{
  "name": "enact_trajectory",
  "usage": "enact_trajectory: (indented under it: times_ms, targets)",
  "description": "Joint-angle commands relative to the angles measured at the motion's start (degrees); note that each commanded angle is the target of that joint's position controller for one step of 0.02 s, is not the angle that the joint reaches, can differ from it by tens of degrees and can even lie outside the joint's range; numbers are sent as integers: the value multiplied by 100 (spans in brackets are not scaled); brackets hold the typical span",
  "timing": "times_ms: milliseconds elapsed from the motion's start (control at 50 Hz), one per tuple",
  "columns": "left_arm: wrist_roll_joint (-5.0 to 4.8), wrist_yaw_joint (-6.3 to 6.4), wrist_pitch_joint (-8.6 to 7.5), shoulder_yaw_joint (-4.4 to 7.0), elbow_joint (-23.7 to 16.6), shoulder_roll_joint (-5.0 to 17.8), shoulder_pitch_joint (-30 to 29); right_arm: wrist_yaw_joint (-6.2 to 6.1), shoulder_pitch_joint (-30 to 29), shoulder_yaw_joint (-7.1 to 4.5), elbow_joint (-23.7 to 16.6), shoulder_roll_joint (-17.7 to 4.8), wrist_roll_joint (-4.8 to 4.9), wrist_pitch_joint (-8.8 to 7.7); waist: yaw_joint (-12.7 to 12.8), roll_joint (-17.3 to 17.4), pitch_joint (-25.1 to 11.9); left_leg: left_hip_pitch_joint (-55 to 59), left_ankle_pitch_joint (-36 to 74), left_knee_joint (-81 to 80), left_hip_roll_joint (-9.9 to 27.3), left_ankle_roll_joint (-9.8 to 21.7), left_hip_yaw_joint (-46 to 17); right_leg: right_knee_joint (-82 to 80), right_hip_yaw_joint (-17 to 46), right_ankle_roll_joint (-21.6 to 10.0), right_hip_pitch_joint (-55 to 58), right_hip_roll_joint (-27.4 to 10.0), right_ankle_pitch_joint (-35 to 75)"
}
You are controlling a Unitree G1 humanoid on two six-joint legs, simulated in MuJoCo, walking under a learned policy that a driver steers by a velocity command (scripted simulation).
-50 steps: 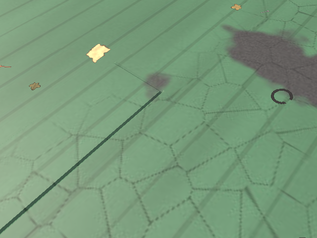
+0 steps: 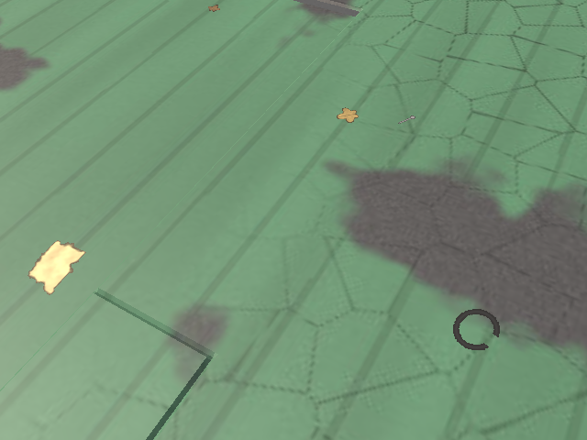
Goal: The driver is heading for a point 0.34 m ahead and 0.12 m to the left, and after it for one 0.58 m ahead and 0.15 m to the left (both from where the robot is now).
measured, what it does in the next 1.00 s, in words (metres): walks ahead, turning left: left foot, then right foot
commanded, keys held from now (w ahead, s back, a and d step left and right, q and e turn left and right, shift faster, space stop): w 0.08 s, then w+q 0.12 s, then q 0.54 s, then no key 0.26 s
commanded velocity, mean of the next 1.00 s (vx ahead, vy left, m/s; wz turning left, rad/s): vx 0.22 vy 0.00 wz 0.34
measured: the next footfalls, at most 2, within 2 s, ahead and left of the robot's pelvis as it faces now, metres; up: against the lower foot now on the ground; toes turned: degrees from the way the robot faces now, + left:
left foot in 0.26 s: +0.33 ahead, +0.15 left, +0.00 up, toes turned +5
right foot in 0.76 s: +0.44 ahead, -0.04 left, +0.00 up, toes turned +26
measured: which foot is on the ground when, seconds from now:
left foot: up 0.00-0.24, down 0.26-0.76, up 0.78-1.00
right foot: down 0.00-0.28, up 0.30-0.74, down 0.76-1.00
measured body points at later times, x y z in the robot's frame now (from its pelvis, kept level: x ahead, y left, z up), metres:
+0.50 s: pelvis +0.24 +0.07 -0.01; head +0.29 +0.09 +0.44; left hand +0.35 +0.37 -0.12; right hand +0.41 -0.19 -0.11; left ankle +0.29 +0.15 -0.75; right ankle +0.31 -0.10 -0.68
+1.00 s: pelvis +0.33 +0.04 -0.01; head +0.37 +0.04 +0.44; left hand +0.34 +0.35 -0.10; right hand +0.58 -0.15 -0.12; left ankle +0.25 +0.17 -0.70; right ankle +0.41 -0.06 -0.75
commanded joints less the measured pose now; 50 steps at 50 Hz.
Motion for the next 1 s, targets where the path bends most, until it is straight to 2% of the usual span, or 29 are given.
enact_trajectory:
  times_ms: [20, 80, 160, 200, 220, 240, 260, 280, 300, 320, 340, 360, 400, 440, 480, 580, 620, 660, 720, 740, 760, 780, 800, 820, 840, 860, 920, 960, 1000]
  targets:
    - [-26, 71, -99, 204, -322, 893, -303, 38, -273, -4, -357, -146, -6, -66, -122, -562, 145, -13, 1000, -975, 17, -35, -14, -812, 830, -840, -137, -1417, 1320]
    - [-77, 104, -58, 226, -93, 1017, 75, 115, -879, 39, -526, -101, 37, -125, 116, -527, 266, 209, 1489, -1736, -160, 20, 120, -802, 701, -770, 46, -1461, 1136]
    - [-71, 136, 37, 257, 168, 1065, 289, 255, -1242, 40, -721, -181, 102, -138, 168, -555, 342, -46, 1083, -2138, -255, 300, 100, -518, 523, -637, 959, -1826, 1419]
    - [-65, 170, 97, 285, 226, 1113, 242, 309, -1164, 12, -768, -261, 101, -127, 51, -624, 230, 160, 547, -2206, -409, 491, 190, -154, 353, -500, 1303, -1913, 2272]
    - [-34, 200, 134, 291, 206, 1151, 113, 312, -869, -47, -714, -372, 58, -124, -137, -715, 38, 639, 355, -2254, -607, 592, 334, 327, 216, -371, 1364, -1823, 3452]
    - [-12, 243, 191, 282, 158, 1151, -36, 295, -181, -166, -531, -554, 1, -126, -514, -704, -410, 1577, 549, -2415, -881, 715, 547, 1272, -29, -183, 1273, -1593, 4486]
    - [37, 311, 210, 242, 43, 1090, -10, 243, 493, -309, -387, -888, -25, -122, -777, -507, -924, 2857, 1539, -2420, -718, 878, 239, 2495, -276, 104, 596, -1302, 4165]
    - [172, 296, 111, 76, -205, 639, 513, 185, 1007, -455, -438, -1553, -134, -91, -624, 600, -1818, 5288, 3003, -2071, 751, 1813, -1991, 4804, -410, 576, -1706, -551, 1609]
    - [210, 223, -12, -25, -103, 480, 693, 180, 1049, -373, -451, -1268, -26, -57, -615, 1056, -2619, 6066, 3725, -2715, 1529, 2503, -3785, 6123, 395, 752, -2754, 141, -2584]
    - [16, 151, -81, 112, -141, 997, 355, 167, 866, -287, -528, -974, 2, -14, -715, 500, -2309, 5631, 3552, -2736, 1263, 2235, -3073, 6446, 935, 667, -2991, -278, -2481]
    - [-88, 155, -93, 102, -303, 983, -131, 145, 524, -260, -590, -825, 24, 10, -639, 184, -1527, 4814, 3599, -2787, 992, 2021, -2305, 6221, 774, 627, -3171, -499, -2186]
    - [-30, 215, -60, 115, -349, 962, -405, 125, 276, -242, -621, -724, 44, 41, -515, -241, -914, 3949, 3602, -2966, 744, 1859, -1843, 5827, 643, 654, -3192, -658, -1883]
    - [56, 304, 111, 162, -415, 936, -377, 91, 34, -234, -709, -669, -37, 90, -184, -81, -634, 2804, 3440, -3294, 447, 1739, -1559, 5246, 658, 705, -2535, -786, -1492]
    - [70, 353, 222, 136, -410, 749, -188, 67, -33, -288, -746, -774, -71, 109, -46, 134, -697, 2350, 3619, -3400, 339, 1807, -1380, 4845, 596, 829, -2261, -687, -1300]
    - [94, 403, 276, 131, -474, 698, -328, -3, -6, -329, -741, -866, -30, 143, -44, 174, -790, 2235, 3548, -3365, 262, 1758, -1325, 4330, 596, 921, -2277, -593, -992]
    - [52, 374, 349, 132, -683, 651, -1068, -189, 103, -361, -743, -914, 68, 371, -266, 295, -789, 2211, 1514, -3310, 11, 1380, -1642, 3203, 776, 992, -2199, -415, -160]
    - [25, 338, 324, 132, -777, 659, -1347, -227, 150, -371, -755, -924, 60, 447, -358, 403, -662, 2277, 850, -3279, -11, 1343, -1925, 2758, 855, 980, -2157, -330, -207]
    - [7, 300, 260, 150, -820, 704, -1452, -237, 184, -378, -777, -918, 52, 499, -387, 513, -610, 2428, 891, -3098, 5, 1331, -2203, 2350, 897, 943, -1992, -231, -439]
    - [-24, 243, 132, 209, -744, 775, -1164, -248, 22, -351, -875, -823, 118, 549, -169, 608, -625, 2658, 1306, -2640, -138, 1126, -2543, 1092, 849, 766, -1308, -205, -105]
    - [-8, 243, 96, 248, -687, 869, -996, -257, 15, -316, -913, -707, 140, 559, -106, 526, -632, 2464, 930, -2389, -346, 913, -2471, 463, 899, 626, -743, -474, 643]
    - [87, 280, 113, 316, -730, 1224, -907, -247, 337, -220, -924, -395, 43, 555, -286, -311, -971, 2017, -586, -1469, -733, 602, -1888, 495, 1733, 194, 66, -1608, 1689]
    - [264, 280, 209, 377, -683, 1498, -1021, -246, 621, -213, -1039, -344, 61, 518, -589, -1830, -737, 802, -2828, -550, -1630, 238, -886, 476, 3017, -826, 408, -2501, 3150]
    - [214, 263, 221, 311, -723, 1141, -923, -243, 741, -322, -925, -823, -45, 473, -396, -1626, -845, 527, -3162, 717, -1331, -47, -790, 489, 3379, -1295, 392, -2835, 3300]
    - [156, 262, 221, 235, -773, 889, -1021, -239, 680, -412, -813, -1022, 14, 494, -355, -1171, -766, 497, -2814, 1274, -1231, -158, -812, 612, 2800, -1169, 281, -2524, 3184]
    - [105, 252, 238, 204, -780, 784, -1179, -270, 651, -420, -699, -934, 40, 566, -394, -884, -666, 493, -2516, 1470, -1174, -270, -778, 701, 2275, -911, 190, -2135, 2912]
    - [28, 254, 263, 181, -762, 743, -1278, -294, 562, -400, -711, -839, 32, 628, -374, -893, -563, 434, -2285, 1522, -1137, -346, -780, 696, 2050, -803, 115, -1985, 2715]
    - [52, 259, 352, 158, -654, 752, -1313, -260, 367, -252, -787, -389, 68, 669, -368, -1167, -519, 908, -1911, 720, -1087, -458, -373, 597, 1424, -739, -97, -1586, 2720]
    - [52, 265, 394, 160, -611, 761, -1349, -232, 215, -171, -832, -235, 41, 651, -296, -1348, -639, 1419, -1839, -235, -904, -469, -158, 631, 1269, -750, -83, -1539, 2718]
    - [27, 253, 433, 188, -532, 875, -1224, -190, 78, -143, -851, -228, 42, 639, -153, -1491, -683, 1843, -1628, -1051, -809, -421, 4, 636, 1344, -813, -52, -1618, 2612]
